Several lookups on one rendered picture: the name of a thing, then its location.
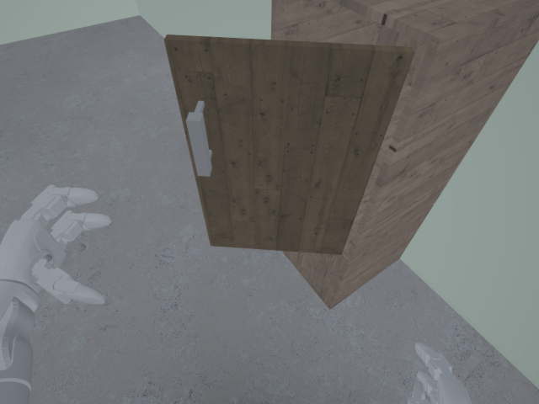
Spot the handle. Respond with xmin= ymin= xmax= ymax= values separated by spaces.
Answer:
xmin=186 ymin=101 xmax=212 ymax=177

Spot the right robot hand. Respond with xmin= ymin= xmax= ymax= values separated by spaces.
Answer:
xmin=408 ymin=342 xmax=472 ymax=404

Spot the left robot forearm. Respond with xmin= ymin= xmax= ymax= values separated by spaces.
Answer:
xmin=0 ymin=279 xmax=41 ymax=404

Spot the cupboard door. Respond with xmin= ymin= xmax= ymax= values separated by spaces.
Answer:
xmin=164 ymin=35 xmax=415 ymax=255

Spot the left robot hand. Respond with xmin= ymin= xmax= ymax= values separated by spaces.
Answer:
xmin=0 ymin=184 xmax=111 ymax=304

